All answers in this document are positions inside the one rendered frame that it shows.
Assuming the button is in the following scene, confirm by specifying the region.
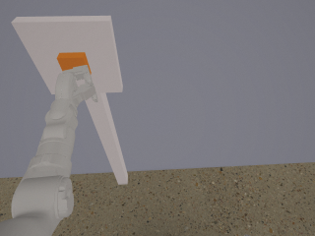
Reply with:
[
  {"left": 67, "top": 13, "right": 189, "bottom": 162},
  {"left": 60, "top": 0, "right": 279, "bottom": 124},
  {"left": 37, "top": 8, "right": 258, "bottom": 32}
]
[{"left": 57, "top": 52, "right": 92, "bottom": 74}]

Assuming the panel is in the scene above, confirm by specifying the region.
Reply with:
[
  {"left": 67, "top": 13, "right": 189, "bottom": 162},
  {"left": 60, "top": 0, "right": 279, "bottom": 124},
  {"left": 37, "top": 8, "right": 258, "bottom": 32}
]
[{"left": 11, "top": 16, "right": 128, "bottom": 185}]

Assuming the left robot upper arm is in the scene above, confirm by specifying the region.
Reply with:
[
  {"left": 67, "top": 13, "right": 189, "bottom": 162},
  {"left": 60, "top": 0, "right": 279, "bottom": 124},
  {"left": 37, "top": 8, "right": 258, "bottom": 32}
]
[{"left": 0, "top": 175, "right": 74, "bottom": 236}]

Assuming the left robot hand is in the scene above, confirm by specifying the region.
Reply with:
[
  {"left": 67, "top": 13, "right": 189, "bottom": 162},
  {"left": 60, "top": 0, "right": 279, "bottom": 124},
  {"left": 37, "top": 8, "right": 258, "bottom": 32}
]
[{"left": 55, "top": 65, "right": 98, "bottom": 108}]

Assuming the left robot forearm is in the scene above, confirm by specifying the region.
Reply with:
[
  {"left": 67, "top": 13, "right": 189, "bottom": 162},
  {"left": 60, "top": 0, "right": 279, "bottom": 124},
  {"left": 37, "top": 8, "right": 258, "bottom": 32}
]
[{"left": 11, "top": 98, "right": 79, "bottom": 218}]

